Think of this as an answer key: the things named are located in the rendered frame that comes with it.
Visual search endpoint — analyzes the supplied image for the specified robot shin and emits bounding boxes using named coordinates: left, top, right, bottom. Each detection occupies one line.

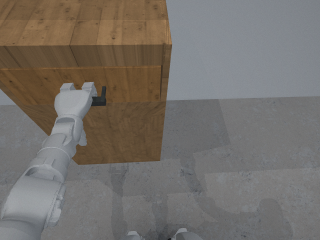
left=175, top=228, right=187, bottom=235
left=127, top=231, right=140, bottom=237

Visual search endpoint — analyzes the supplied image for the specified cabinet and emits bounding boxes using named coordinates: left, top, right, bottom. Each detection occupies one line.
left=0, top=0, right=172, bottom=165

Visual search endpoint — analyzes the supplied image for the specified handle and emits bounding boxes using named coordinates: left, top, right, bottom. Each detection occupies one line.
left=91, top=86, right=107, bottom=106

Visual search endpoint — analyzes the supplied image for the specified drawer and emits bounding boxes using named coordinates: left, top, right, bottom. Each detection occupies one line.
left=0, top=65, right=161, bottom=105

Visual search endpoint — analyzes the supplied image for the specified left robot upper arm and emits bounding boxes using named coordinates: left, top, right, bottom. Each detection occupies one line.
left=0, top=175, right=67, bottom=240

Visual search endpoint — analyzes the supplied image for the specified robot right shin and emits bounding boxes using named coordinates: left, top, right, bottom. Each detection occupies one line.
left=175, top=228, right=187, bottom=235

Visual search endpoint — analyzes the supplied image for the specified robot left shin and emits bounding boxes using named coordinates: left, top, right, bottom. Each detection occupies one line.
left=127, top=231, right=140, bottom=237

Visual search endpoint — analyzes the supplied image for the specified left robot forearm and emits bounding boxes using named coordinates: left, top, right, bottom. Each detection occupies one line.
left=0, top=114, right=83, bottom=219

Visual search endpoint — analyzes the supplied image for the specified left robot hand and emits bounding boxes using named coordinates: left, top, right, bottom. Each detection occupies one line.
left=54, top=82, right=98, bottom=146

